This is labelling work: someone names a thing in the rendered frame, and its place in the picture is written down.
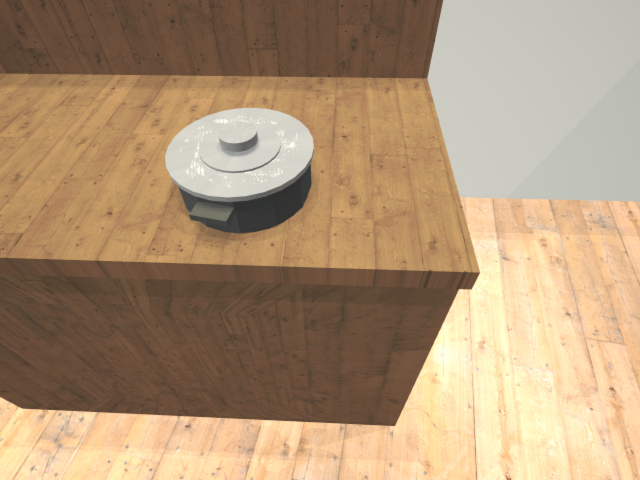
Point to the table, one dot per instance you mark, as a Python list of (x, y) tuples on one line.
[(113, 300)]

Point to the lid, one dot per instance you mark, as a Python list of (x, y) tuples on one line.
[(197, 163)]

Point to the knob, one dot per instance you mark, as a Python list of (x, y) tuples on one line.
[(238, 136)]

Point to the pot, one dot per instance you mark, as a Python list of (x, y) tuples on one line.
[(252, 215)]

